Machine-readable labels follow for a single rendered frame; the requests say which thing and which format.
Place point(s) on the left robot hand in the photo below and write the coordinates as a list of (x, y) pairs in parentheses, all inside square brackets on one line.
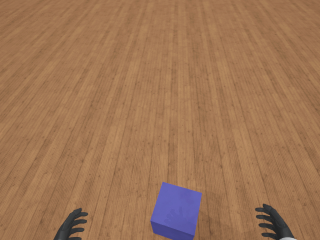
[(66, 229)]

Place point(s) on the carton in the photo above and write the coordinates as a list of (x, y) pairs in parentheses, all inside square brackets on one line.
[(176, 212)]

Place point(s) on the right robot hand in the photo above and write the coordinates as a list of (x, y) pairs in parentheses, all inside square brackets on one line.
[(278, 225)]

